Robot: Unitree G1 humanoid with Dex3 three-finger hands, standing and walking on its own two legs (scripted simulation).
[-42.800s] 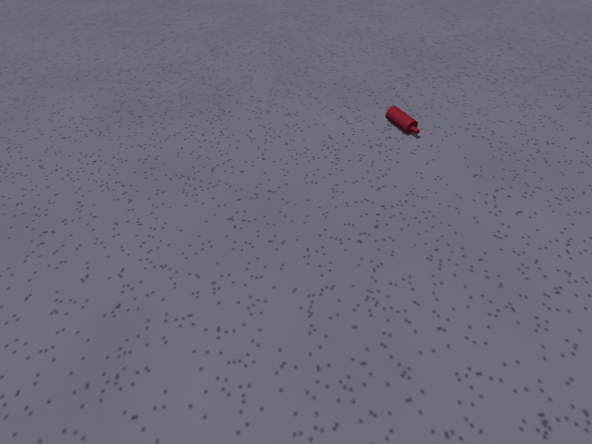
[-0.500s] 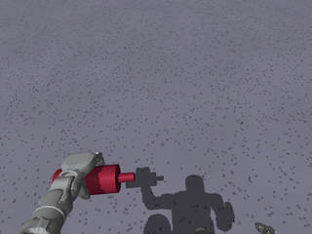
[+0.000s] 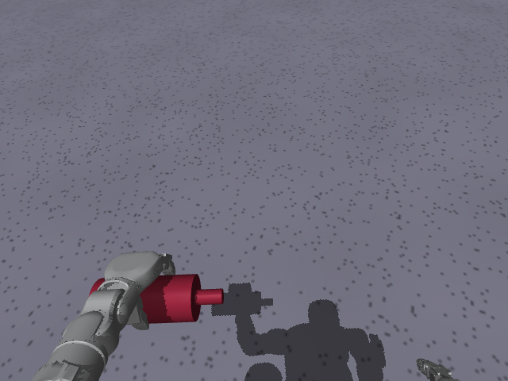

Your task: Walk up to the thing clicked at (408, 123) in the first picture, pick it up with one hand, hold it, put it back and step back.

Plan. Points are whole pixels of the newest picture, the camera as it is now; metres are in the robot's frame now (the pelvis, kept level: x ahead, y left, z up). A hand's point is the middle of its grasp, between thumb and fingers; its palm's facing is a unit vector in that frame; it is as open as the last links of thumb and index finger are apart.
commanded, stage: hold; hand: left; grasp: from above
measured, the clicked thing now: (160, 298) +0.30 +0.20 -0.10
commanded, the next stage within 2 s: crouch in 1.40 s
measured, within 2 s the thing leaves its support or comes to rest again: neither
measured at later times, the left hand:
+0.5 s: hand (141, 305) +0.27 +0.21 -0.04, palm faces -0.50 -0.02 -0.87, open 10.8 cm
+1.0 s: hand (139, 309) +0.26 +0.21 -0.02, palm faces -0.48 -0.02 -0.88, open 10.8 cm
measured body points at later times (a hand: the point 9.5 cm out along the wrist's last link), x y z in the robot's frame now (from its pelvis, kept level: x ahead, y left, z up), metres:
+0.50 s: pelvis -0.02 -0.01 +0.01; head -0.01 -0.03 +0.46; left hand +0.29 +0.21 +0.01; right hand +0.12 -0.27 -0.11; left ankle -0.01 +0.12 -0.72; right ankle +0.02 -0.15 -0.72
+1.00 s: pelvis -0.03 -0.01 +0.01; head -0.03 -0.03 +0.46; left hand +0.28 +0.21 +0.03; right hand +0.12 -0.26 -0.10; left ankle -0.01 +0.12 -0.72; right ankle +0.02 -0.15 -0.72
